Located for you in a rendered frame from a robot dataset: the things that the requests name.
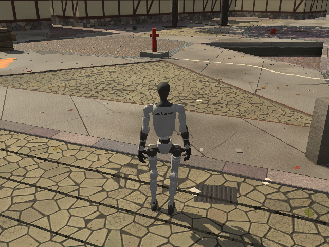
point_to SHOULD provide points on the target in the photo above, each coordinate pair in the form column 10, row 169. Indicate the left robot upper arm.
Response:
column 146, row 118

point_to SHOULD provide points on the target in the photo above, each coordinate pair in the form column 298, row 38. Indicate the left robot shin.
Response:
column 153, row 188

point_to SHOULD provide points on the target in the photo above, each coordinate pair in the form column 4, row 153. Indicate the right robot hand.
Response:
column 187, row 153

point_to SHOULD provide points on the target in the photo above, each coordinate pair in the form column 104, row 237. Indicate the robot right forearm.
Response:
column 185, row 138

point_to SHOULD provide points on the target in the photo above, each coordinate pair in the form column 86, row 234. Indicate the robot left forearm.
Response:
column 142, row 142

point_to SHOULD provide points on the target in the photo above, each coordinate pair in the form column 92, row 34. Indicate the left robot hand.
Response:
column 141, row 156

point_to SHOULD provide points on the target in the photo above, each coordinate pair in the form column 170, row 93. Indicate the right robot thigh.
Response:
column 175, row 160

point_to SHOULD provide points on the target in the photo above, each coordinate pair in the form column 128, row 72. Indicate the right robot upper arm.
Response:
column 182, row 117

